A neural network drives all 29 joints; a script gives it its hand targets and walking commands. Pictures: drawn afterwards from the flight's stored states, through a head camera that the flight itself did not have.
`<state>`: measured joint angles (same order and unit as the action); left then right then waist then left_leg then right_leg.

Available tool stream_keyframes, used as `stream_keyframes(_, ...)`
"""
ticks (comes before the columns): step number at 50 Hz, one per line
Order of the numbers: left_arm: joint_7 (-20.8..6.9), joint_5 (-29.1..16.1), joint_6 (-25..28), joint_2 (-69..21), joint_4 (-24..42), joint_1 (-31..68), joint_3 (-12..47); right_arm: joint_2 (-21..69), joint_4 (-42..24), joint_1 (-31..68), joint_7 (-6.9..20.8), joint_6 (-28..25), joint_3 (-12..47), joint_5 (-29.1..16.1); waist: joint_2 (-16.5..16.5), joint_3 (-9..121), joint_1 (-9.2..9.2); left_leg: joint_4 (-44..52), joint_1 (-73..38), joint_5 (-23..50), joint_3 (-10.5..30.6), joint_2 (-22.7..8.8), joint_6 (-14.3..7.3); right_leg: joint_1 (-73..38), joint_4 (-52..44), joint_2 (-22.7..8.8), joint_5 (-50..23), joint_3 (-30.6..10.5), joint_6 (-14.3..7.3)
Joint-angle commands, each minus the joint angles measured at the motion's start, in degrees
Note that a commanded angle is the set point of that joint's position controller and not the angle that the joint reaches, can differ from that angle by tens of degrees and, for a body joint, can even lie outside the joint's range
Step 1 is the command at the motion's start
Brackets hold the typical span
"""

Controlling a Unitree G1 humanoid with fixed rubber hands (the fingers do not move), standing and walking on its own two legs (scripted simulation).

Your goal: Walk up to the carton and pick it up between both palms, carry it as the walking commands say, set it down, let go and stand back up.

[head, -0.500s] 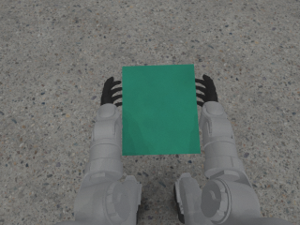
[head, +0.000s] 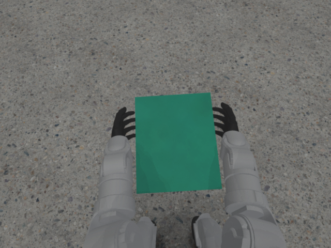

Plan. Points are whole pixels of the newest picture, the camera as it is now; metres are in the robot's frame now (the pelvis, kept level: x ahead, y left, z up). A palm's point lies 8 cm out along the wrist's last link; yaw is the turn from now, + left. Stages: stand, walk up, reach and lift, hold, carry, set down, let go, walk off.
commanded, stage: reach and lift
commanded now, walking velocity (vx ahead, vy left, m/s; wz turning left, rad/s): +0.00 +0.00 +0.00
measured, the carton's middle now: (174, 146) +0.38 +0.00 -0.11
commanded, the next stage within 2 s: none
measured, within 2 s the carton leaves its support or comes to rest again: neither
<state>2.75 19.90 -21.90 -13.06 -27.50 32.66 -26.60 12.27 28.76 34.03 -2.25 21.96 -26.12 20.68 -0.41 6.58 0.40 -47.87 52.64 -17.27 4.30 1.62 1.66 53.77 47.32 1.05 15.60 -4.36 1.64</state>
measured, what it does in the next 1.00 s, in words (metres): rises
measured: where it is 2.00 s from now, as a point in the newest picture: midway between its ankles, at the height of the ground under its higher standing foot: outside the picture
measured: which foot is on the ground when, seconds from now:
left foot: down 0.00-1.00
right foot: down 0.00-1.00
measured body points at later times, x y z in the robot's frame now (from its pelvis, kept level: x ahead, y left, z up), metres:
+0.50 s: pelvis +0.02 +0.00 +0.04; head +0.08 +0.00 +0.49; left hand +0.37 +0.14 +0.04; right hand +0.37 -0.14 +0.04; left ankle +0.05 +0.13 -0.69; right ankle +0.06 -0.13 -0.69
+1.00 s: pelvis +0.03 +0.00 +0.06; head -0.01 +0.00 +0.50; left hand +0.35 +0.14 +0.10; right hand +0.35 -0.14 +0.10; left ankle +0.05 +0.13 -0.69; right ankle +0.06 -0.13 -0.69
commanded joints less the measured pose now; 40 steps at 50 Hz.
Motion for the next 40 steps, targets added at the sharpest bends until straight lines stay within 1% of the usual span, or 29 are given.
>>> stream_keyframes(1,-17.4,-9.9,0.4,-55.6,-5.6,32.4,34.8,56.7,6.4,31.0,17.3,-0.6,33.7,-9.9,0.4,35.1,0.11,7.4,-19.5,11.1,-2.5,6.0,-0.5,-24.5,-6.6,5.9,-11.0,2.5,-1.2)
stream_keyframes(9,-17.6,-10.0,-0.5,-55.7,-3.7,29.0,36.4,56.6,4.6,27.4,17.4,0.2,35.1,-10.1,0.3,32.2,0.1,12.3,-26.0,13.9,-2.0,5.4,-0.5,-30.8,-11.3,5.6,-13.6,2.1,-1.2)
stream_keyframes(15,-17.3,-10.7,-1.3,-56.3,-2.8,25.8,37.9,56.0,2.2,24.9,17.0,1.0,37.1,-11.0,0.3,30.1,-0.15,15.8,-31.4,16.3,-1.4,5.1,-0.5,-36.1,-14.7,5.3,-16.1,1.5,-1.1)
stream_keyframes(21,-17.0,-11.3,-2.8,-56.3,-2.6,22.7,38.0,55.5,1.2,21.9,16.5,2.5,37.6,-11.9,0.5,25.9,-0.11,19.6,-36.2,17.3,-1.0,4.8,-0.5,-41.4,-18.7,5.0,-17.5,0.9,-1.1)
stream_keyframes(26,-16.6,-11.5,-4.3,-55.9,-1.7,20.6,37.4,55.2,0.6,19.8,16.3,4.1,37.8,-12.8,0.4,21.9,-0.51,22.5,-39.5,17.6,-0.7,4.8,-0.6,-45.3,-21.8,4.7,-18.0,0.5,-1.2)
stream_keyframes(36,-16.3,-14.0,-8.7,-56.9,2.5,18.9,39.7,55.4,-3.9,17.6,15.9,8.6,39.5,-15.1,0.3,15.8,0.27,26.2,-45.9,16.7,-0.3,4.6,-0.6,-50.6,-25.2,4.6,-17.2,1.1,-1.5)
stream_keyframes(40,-16.2,-15.1,-11.1,-56.9,4.3,18.9,40.4,55.2,-5.8,17.6,16.0,11.1,40.1,-16.2,0.0,13.3,0.23,27.5,-47.5,15.8,-0.1,4.3,-0.6,-52.2,-26.2,4.5,-16.1,1.5,-1.6)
